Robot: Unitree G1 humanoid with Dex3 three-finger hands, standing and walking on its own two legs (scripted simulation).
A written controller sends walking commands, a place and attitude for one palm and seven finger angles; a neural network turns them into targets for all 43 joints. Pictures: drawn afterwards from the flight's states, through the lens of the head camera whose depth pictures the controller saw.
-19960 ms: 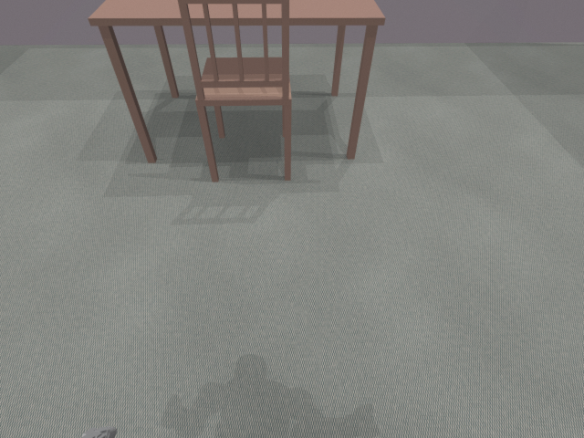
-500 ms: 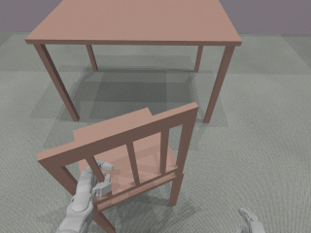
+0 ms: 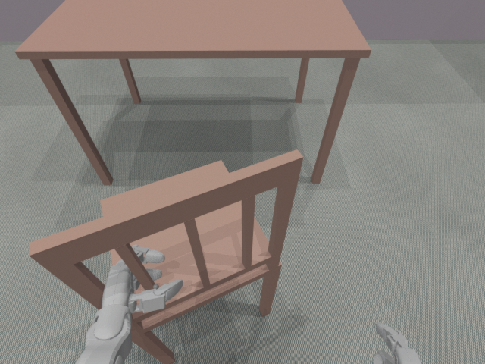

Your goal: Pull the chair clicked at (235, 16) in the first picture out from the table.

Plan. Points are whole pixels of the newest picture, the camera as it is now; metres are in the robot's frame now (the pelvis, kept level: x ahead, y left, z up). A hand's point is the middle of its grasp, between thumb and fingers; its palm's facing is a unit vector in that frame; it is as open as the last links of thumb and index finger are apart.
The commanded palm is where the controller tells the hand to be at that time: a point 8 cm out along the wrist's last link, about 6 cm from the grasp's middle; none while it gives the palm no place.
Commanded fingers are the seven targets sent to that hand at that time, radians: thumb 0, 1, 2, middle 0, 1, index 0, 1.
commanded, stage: open the thumb and straighten the fingers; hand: left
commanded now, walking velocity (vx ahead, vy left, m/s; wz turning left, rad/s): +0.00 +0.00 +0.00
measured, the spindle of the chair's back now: (198, 255) +0.33 +0.09 -0.06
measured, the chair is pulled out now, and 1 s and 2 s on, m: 0.59 0.60 0.60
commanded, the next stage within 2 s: draw the fingers out of the gap in 0.48 s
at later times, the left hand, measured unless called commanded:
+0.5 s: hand (156, 286) +0.26 +0.16 -0.05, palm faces +0.13 -0.98 -0.17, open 17.1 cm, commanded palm +0.23 +0.20 -0.02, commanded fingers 0.00 -0.55 0.20 0.00 0.00 0.00 0.00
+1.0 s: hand (152, 326) +0.20 +0.16 -0.05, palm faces +0.11 -0.98 -0.18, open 17.5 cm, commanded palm +0.16 +0.21 -0.02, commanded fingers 0.00 -0.55 0.20 0.00 0.00 0.00 0.00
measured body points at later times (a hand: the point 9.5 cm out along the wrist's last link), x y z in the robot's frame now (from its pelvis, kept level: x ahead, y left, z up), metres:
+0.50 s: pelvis +0.01 +0.00 -0.02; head +0.04 -0.01 +0.43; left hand +0.25 +0.21 -0.03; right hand +0.18 -0.24 -0.11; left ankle +0.02 +0.14 -0.72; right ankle -0.01 -0.13 -0.72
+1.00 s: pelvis +0.03 +0.01 -0.03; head +0.06 +0.00 +0.42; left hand +0.19 +0.21 -0.03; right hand +0.19 -0.24 -0.10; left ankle +0.02 +0.14 -0.72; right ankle -0.01 -0.13 -0.72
